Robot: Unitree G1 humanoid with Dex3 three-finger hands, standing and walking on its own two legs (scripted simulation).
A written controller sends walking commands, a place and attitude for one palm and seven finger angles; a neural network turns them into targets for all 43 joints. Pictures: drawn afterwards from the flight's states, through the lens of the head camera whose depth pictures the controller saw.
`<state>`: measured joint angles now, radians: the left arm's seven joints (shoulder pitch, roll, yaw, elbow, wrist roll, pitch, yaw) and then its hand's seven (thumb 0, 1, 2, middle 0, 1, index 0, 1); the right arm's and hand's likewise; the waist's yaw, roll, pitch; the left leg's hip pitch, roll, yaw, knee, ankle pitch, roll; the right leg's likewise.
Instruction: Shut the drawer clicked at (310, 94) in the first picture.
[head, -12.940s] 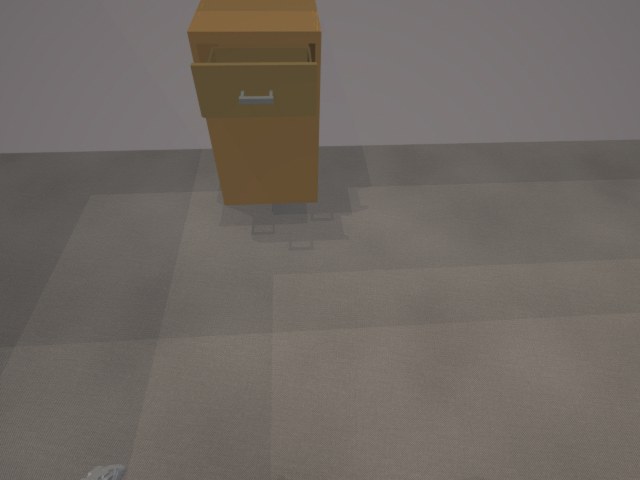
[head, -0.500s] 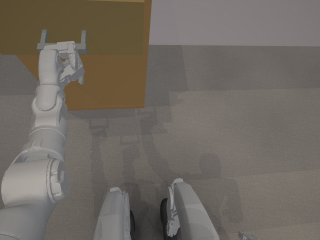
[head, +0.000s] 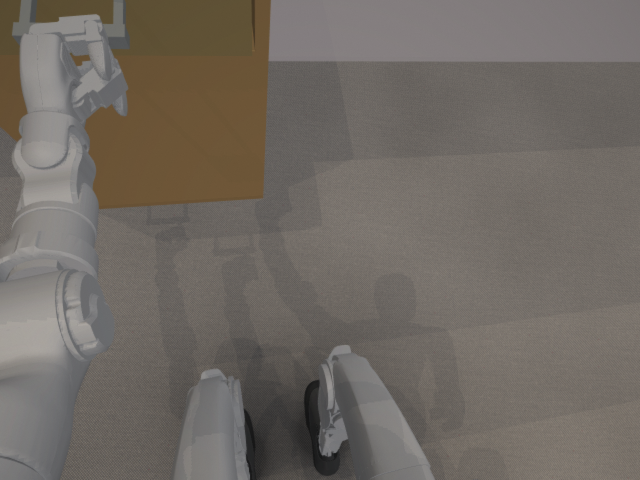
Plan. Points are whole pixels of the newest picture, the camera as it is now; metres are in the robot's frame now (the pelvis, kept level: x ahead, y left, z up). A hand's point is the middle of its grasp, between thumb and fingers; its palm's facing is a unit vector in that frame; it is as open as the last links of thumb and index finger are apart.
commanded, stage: push the drawer shut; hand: left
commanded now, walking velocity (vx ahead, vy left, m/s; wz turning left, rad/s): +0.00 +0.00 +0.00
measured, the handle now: (74, 20) +0.64 +0.21 +0.03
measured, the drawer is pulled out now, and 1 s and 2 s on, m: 0.01 0.00 0.00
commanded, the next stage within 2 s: pull the fist back off the drawer in 0.36 s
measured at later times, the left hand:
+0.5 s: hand (104, 63) +0.58 +0.18 +0.03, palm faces +0.02 -1.00 -0.04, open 2.8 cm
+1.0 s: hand (115, 72) +0.57 +0.17 +0.03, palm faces +0.02 -1.00 -0.02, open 3.1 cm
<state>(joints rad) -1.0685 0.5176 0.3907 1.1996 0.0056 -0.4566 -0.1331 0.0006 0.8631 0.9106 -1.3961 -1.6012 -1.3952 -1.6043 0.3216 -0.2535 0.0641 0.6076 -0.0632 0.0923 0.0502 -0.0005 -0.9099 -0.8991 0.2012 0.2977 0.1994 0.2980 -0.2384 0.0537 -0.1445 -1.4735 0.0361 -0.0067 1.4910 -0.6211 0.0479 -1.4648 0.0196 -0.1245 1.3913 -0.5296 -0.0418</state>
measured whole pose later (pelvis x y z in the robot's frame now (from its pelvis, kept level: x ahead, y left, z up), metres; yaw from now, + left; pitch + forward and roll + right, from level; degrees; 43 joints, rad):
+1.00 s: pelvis -0.02 +0.01 -0.01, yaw -2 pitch +36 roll -7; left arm -1.13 0.59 0.40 1.19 0.03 -0.36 -0.12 0.00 0.86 0.91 -1.40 -1.60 -1.39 -1.60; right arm 0.39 -0.24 0.10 0.60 -0.07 0.06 0.06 0.00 -0.91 -0.90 0.20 0.30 0.20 0.30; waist -0.28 0.06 -0.14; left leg -1.55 0.05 -0.01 1.52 -0.60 0.07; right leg -1.53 0.03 -0.12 1.39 -0.49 -0.03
